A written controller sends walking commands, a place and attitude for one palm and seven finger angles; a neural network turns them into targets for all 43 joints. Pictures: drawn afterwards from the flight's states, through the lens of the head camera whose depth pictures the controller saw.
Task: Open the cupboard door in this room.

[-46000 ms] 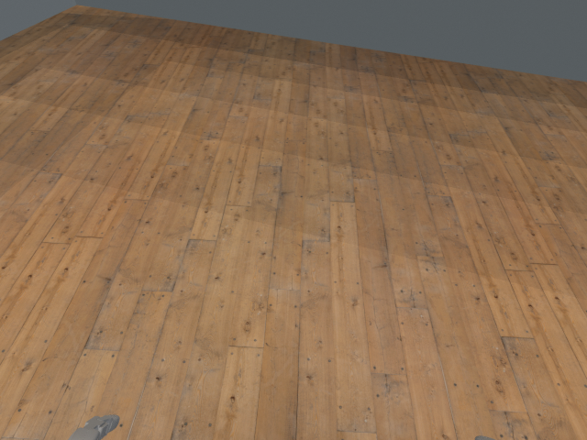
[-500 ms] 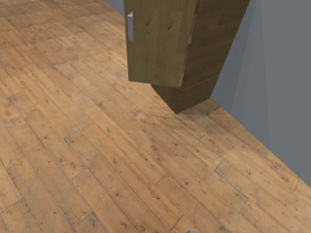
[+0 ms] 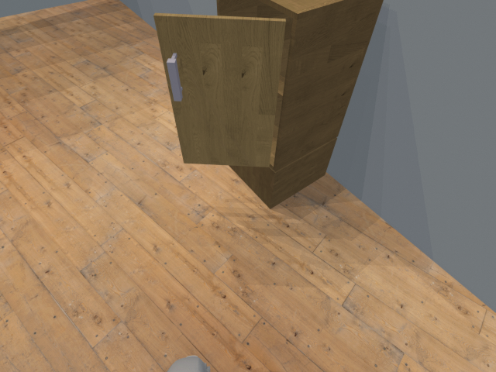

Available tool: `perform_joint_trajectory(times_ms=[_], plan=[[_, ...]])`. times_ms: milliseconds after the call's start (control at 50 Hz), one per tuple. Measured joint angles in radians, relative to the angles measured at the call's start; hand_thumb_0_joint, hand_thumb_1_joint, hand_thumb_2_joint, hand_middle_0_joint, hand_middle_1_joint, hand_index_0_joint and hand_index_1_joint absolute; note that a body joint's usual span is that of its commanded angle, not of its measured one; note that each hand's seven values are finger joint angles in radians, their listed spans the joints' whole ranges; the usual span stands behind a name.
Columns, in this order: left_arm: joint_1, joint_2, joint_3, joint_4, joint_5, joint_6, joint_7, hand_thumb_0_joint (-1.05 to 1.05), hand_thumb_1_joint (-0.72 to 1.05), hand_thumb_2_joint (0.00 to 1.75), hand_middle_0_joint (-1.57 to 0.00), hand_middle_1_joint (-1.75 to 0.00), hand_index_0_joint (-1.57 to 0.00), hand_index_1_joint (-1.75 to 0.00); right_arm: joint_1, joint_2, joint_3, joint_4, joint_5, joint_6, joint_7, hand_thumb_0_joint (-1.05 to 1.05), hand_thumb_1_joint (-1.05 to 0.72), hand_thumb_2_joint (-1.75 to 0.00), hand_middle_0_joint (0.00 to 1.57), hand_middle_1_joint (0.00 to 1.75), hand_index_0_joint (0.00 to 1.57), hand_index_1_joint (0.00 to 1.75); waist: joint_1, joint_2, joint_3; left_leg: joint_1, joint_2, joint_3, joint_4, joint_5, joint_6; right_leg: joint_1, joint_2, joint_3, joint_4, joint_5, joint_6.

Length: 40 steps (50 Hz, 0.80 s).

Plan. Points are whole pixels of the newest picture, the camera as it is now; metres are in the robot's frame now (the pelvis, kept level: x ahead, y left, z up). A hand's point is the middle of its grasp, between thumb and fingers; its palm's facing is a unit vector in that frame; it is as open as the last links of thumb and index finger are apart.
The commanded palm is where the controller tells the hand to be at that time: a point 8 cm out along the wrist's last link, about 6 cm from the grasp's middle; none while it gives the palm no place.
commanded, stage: take the last steps up to it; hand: left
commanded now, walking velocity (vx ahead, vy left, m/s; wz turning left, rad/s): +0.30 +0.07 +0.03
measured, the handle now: (176, 77) +0.93 +0.26 -0.04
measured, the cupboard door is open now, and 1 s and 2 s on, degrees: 51 51 51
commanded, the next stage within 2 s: come to a stop and stand still in 0.72 s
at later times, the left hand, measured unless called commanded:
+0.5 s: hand (135, 309) +0.26 +0.24 -0.17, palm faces +0.00 -0.99 -0.15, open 7.3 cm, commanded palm none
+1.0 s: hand (155, 274) +0.34 +0.23 -0.20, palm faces +0.05 -0.98 -0.18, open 7.2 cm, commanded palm none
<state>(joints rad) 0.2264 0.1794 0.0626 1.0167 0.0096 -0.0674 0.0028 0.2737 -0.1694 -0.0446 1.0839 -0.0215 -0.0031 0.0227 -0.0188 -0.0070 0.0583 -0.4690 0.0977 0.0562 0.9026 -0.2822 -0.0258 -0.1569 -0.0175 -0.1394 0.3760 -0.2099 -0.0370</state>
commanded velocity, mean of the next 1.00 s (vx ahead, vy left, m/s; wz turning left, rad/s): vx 0.13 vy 0.02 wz -0.01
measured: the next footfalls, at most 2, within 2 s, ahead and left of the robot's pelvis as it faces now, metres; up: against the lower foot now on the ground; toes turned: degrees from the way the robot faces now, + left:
left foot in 0.18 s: +0.20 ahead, +0.15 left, +0.00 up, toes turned +7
right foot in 0.66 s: +0.34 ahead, -0.08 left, +0.00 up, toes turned -9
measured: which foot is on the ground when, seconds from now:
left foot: up 0.00-0.16, down 0.18-0.66, up 0.68-0.90, down 0.92-1.00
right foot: down 0.00-0.18, up 0.20-0.64, down 0.66-1.00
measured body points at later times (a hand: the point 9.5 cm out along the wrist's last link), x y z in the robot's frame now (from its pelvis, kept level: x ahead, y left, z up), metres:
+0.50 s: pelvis +0.18 +0.06 +0.00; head +0.19 +0.08 +0.45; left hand +0.26 +0.29 -0.15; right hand +0.16 -0.17 -0.15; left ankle +0.16 +0.15 -0.75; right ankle +0.25 -0.08 -0.69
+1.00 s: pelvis +0.33 +0.04 -0.01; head +0.35 +0.07 +0.44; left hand +0.34 +0.28 -0.18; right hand +0.39 -0.19 -0.15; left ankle +0.37 +0.15 -0.75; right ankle +0.30 -0.08 -0.74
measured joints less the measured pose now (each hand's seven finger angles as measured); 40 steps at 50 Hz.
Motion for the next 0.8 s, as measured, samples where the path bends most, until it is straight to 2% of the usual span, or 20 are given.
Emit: perform_joint_trajectory(times_ms=[80,160,200,240,280,320,380,440,520,600,640,660,720,760,800], plan=[[0.061,0.010,-0.004,0.049,0.007,0.003,-0.010,-0.01,0.95,0.90,-0.20,-0.30,-0.20,-0.30,-0.052,0.003,-0.003,-0.028,0.000,-0.008,0.010,0.01,-0.92,-0.90,0.20,0.30,0.19,0.30,0.030,-0.011,-0.010,0.008,0.000,0.014,-0.187,0.041,-0.007,0.056,-0.011,0.005,-0.028,-0.028,0.025],[0.127,0.009,-0.006,0.090,0.008,0.018,-0.015,-0.01,0.93,0.90,-0.20,-0.30,-0.20,-0.30,-0.089,-0.004,-0.001,-0.054,-0.002,-0.029,0.013,0.00,-0.91,-0.90,0.20,0.30,0.19,0.30,0.055,-0.014,-0.022,0.093,-0.025,0.042,-0.363,0.072,0.004,0.083,-0.033,0.010,0.047,-0.120,0.065],[0.149,0.010,-0.006,0.103,0.006,0.034,-0.018,0.00,0.92,0.90,-0.20,-0.30,-0.20,-0.30,-0.106,-0.003,-0.002,-0.069,-0.009,-0.050,0.005,0.00,-0.91,-0.90,0.20,0.30,0.20,0.30,0.054,-0.023,-0.022,0.101,-0.043,0.054,-0.349,0.112,0.046,0.029,-0.055,0.027,0.217,-0.215,0.055],[0.140,0.014,-0.009,0.110,0.007,0.052,-0.018,0.00,0.92,0.90,-0.20,-0.30,-0.20,-0.30,-0.113,0.007,0.005,-0.085,-0.011,-0.061,-0.006,0.00,-0.91,-0.90,0.20,0.30,0.20,0.30,0.054,-0.038,-0.009,0.114,-0.055,0.075,-0.313,0.069,0.074,-0.079,-0.056,0.067,0.487,-0.268,0.033],[0.117,0.015,-0.009,0.108,0.010,0.058,-0.020,0.00,0.92,0.90,-0.20,-0.30,-0.20,-0.30,-0.100,0.017,0.012,-0.091,-0.009,-0.067,-0.017,0.00,-0.91,-0.90,0.20,0.30,0.20,0.30,0.048,-0.039,-0.008,0.148,-0.065,0.085,-0.343,0.051,0.083,-0.186,-0.054,0.075,0.675,-0.235,0.024],[0.085,0.014,-0.007,0.092,0.013,0.057,-0.024,0.00,0.92,0.90,-0.19,-0.30,-0.20,-0.30,-0.079,0.021,0.007,-0.085,-0.003,-0.073,-0.034,-0.01,-0.93,-0.90,0.20,0.30,0.20,0.30,0.044,-0.036,-0.008,0.192,-0.077,0.089,-0.402,0.065,0.081,-0.267,-0.060,0.075,0.742,-0.176,0.026],[0.035,0.009,-0.006,0.057,0.015,0.054,-0.028,0.00,0.92,0.90,-0.19,-0.30,-0.20,-0.30,-0.041,0.007,0.009,-0.060,-0.001,-0.076,-0.040,-0.01,-0.95,-0.90,0.20,0.30,0.20,0.30,0.042,-0.029,-0.011,0.259,-0.091,0.094,-0.490,0.082,0.089,-0.345,-0.074,0.074,0.710,-0.102,0.036],[-0.015,0.006,-0.007,0.027,0.015,0.054,-0.030,0.00,0.91,0.90,-0.19,-0.30,-0.20,-0.30,0.005,0.004,0.012,-0.029,-0.003,-0.070,-0.037,-0.01,-0.94,-0.90,0.20,0.30,0.20,0.30,0.033,-0.023,-0.016,0.318,-0.099,0.093,-0.552,0.085,0.088,-0.372,-0.085,0.071,0.600,-0.052,0.043],[-0.078,0.007,-0.011,0.000,0.014,0.057,-0.032,0.00,0.91,0.90,-0.19,-0.30,-0.20,-0.30,0.061,0.014,0.018,0.005,-0.006,-0.057,-0.032,0.00,-0.93,-0.90,0.20,0.30,0.20,0.30,0.008,-0.021,-0.013,0.380,-0.102,0.092,-0.585,0.060,0.075,-0.351,-0.090,0.065,0.425,-0.018,0.044],[-0.122,0.009,-0.015,-0.018,0.014,0.056,-0.034,0.00,0.91,0.90,-0.19,-0.30,-0.20,-0.30,0.107,0.026,0.022,0.031,-0.009,-0.045,-0.030,0.00,-0.92,-0.90,0.20,0.30,0.20,0.30,-0.019,-0.015,-0.006,0.415,-0.089,0.098,-0.551,-0.004,0.050,-0.280,-0.070,0.046,0.273,-0.004,0.036],[-0.130,0.014,-0.017,-0.028,0.015,0.044,-0.034,0.00,0.91,0.90,-0.19,-0.30,-0.20,-0.30,0.133,0.033,0.025,0.042,-0.006,-0.040,-0.029,0.00,-0.92,-0.90,0.20,0.30,0.20,0.30,-0.026,-0.020,-0.005,0.413,-0.080,0.100,-0.481,-0.065,0.032,-0.212,-0.055,0.039,0.183,0.031,0.023],[-0.131,0.017,-0.016,-0.032,0.016,0.032,-0.033,0.00,0.91,0.90,-0.19,-0.30,-0.20,-0.30,0.145,0.036,0.026,0.047,-0.002,-0.038,-0.028,0.00,-0.92,-0.90,0.20,0.30,0.20,0.30,-0.026,-0.025,-0.007,0.392,-0.077,0.100,-0.411,-0.107,0.027,-0.188,-0.053,0.046,0.162,0.048,0.005],[-0.133,-0.007,-0.019,-0.028,0.008,0.011,-0.021,0.00,0.91,0.90,-0.19,-0.30,-0.20,-0.30,0.118,0.024,0.020,0.061,0.008,-0.010,-0.023,0.00,-0.91,-0.90,0.20,0.30,0.20,0.30,-0.033,0.020,0.022,0.253,-0.048,0.034,-0.063,-0.243,0.030,-0.162,-0.021,0.012,0.205,-0.026,-0.004],[-0.111,-0.019,-0.020,-0.026,0.005,0.011,-0.010,0.00,0.91,0.90,-0.19,-0.30,-0.20,-0.30,0.089,0.021,0.015,0.056,0.008,0.000,-0.023,0.01,-0.91,-0.90,0.20,0.30,0.20,0.30,-0.028,0.024,0.027,0.161,-0.043,0.015,0.069,-0.228,0.028,-0.122,-0.011,-0.001,0.162,-0.032,0.001],[-0.080,-0.023,-0.014,-0.015,0.001,0.011,0.000,-0.01,0.92,0.90,-0.20,-0.30,-0.20,-0.30,0.057,0.022,0.013,0.039,0.007,0.002,-0.021,0.01,-0.91,-0.90,0.20,0.30,0.20,0.30,-0.022,0.011,0.024,0.095,-0.032,0.014,0.075,-0.188,0.021,-0.084,-0.007,-0.007,0.107,-0.018,0.005]])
